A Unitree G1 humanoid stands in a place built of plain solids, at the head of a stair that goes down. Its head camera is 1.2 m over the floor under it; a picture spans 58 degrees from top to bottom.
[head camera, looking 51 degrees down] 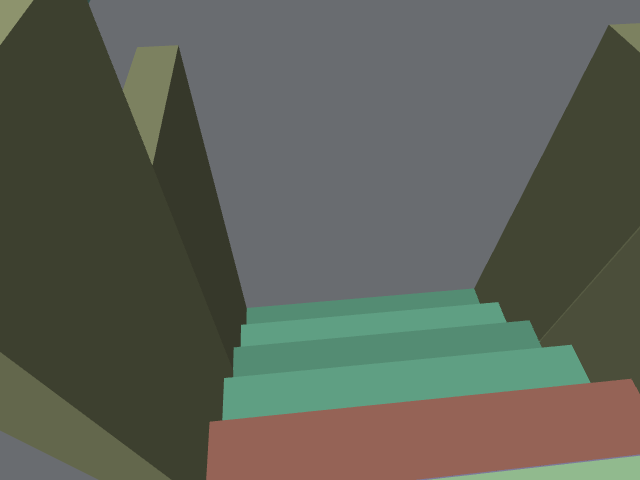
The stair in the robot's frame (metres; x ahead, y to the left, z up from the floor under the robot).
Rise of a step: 0.18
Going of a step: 0.19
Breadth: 1.20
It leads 6 degrees to the left of straight ahead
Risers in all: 5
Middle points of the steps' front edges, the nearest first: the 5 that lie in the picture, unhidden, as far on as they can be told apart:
0.41 -0.29 0.00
0.60 -0.27 -0.18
0.79 -0.26 -0.36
0.98 -0.24 -0.54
1.17 -0.22 -0.72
